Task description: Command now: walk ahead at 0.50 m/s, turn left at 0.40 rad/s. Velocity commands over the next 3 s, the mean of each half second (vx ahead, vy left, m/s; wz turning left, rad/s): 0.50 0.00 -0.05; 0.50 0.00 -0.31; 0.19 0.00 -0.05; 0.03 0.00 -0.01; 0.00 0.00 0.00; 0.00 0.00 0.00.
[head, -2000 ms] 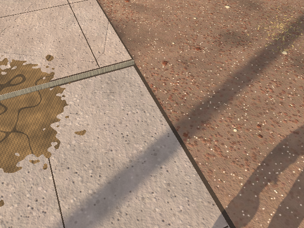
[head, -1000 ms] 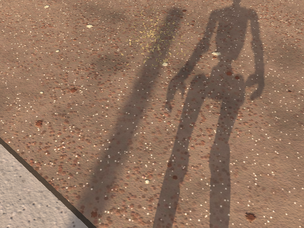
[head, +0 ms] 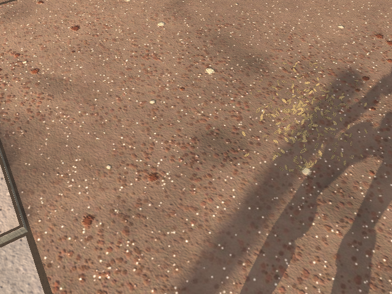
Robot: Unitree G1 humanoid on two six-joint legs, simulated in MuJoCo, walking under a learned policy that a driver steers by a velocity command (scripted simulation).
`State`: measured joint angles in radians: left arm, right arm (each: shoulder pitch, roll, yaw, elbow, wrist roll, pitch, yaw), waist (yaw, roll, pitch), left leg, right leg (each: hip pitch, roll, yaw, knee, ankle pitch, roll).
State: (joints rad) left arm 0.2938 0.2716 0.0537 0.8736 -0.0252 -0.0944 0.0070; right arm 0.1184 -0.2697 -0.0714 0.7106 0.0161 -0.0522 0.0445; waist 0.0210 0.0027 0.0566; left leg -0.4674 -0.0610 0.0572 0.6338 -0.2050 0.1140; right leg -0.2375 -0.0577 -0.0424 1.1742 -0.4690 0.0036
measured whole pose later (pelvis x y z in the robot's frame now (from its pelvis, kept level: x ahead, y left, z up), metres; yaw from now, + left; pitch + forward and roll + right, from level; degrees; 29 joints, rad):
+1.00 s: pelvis +0.58 -0.07 +0.01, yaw -15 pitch +3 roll +0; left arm 0.38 0.29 0.06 0.79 -0.01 -0.04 0.00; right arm 0.07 -0.26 -0.04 0.68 -0.01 -0.12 0.03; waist 0.07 -0.01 -0.01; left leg -0.47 -0.01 0.01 0.50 -0.08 0.05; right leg -0.07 0.07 0.14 0.54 -0.46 -0.06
